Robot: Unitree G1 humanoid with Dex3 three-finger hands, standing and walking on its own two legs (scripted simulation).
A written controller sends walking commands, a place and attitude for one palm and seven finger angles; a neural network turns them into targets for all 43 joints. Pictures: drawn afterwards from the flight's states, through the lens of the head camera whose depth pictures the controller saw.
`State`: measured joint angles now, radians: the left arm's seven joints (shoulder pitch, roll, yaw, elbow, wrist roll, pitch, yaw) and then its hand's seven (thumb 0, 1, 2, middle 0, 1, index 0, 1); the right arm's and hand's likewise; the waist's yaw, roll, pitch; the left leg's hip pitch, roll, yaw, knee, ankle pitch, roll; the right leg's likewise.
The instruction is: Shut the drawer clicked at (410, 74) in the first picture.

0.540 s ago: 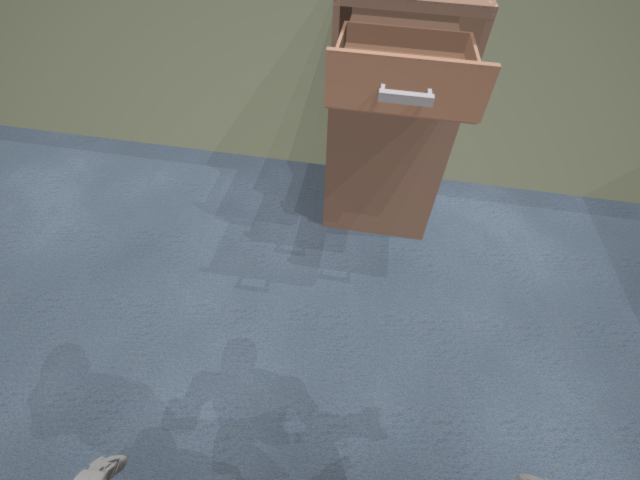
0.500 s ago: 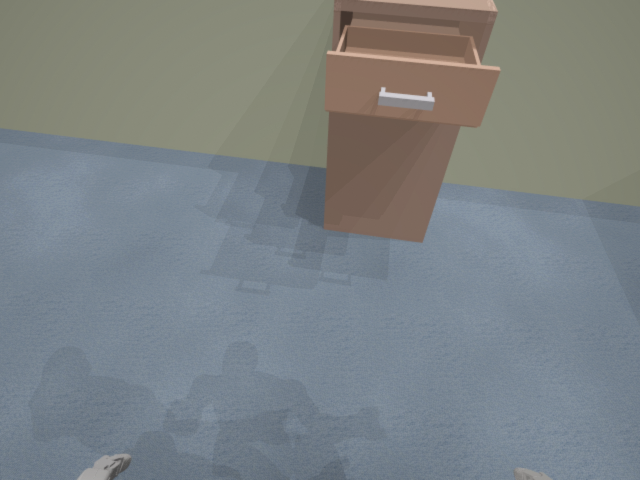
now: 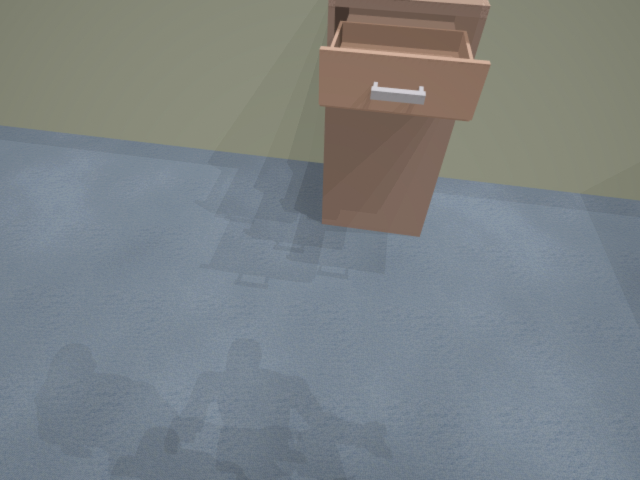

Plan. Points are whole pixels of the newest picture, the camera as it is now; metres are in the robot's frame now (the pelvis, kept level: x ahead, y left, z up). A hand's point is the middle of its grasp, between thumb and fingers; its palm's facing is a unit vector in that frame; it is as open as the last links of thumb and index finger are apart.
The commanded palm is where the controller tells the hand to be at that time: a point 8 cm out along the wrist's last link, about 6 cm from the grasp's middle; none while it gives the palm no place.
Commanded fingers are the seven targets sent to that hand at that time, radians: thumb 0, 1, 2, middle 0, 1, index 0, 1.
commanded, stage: stand and wait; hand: left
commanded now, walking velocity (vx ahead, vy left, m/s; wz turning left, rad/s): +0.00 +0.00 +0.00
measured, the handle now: (397, 91) +0.94 -0.13 +0.04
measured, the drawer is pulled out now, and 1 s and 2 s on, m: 0.30 0.30 0.30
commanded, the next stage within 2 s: look at it before walking up in 0.28 s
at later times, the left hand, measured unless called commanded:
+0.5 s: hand out of the picture +0.07 +0.24 -0.15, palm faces -0.02 -0.94 -0.34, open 7.4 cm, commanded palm none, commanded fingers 0.00 0.90 0.90 -0.20 -0.30 -0.20 -0.30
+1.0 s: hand out of the picture +0.07 +0.24 -0.15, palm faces -0.01 -0.94 -0.34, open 7.4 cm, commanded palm none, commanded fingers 0.00 0.90 0.90 -0.20 -0.30 -0.20 -0.30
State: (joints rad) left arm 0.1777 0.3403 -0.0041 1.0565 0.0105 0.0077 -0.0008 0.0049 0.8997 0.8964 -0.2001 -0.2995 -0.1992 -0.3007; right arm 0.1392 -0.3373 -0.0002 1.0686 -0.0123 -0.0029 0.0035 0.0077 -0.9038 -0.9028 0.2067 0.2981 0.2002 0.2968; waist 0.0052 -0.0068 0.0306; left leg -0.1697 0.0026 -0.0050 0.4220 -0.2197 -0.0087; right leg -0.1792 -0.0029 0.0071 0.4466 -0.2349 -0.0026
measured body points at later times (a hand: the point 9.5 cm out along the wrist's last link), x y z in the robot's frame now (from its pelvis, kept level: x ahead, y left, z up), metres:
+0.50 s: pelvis -0.01 -0.01 +0.00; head -0.01 -0.01 +0.45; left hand +0.08 +0.29 -0.13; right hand +0.06 -0.30 -0.13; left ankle +0.01 +0.13 -0.74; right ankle +0.01 -0.12 -0.74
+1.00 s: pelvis +0.00 -0.01 +0.00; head +0.00 -0.01 +0.45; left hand +0.07 +0.29 -0.13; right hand +0.08 -0.30 -0.13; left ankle +0.01 +0.13 -0.74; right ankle +0.01 -0.12 -0.74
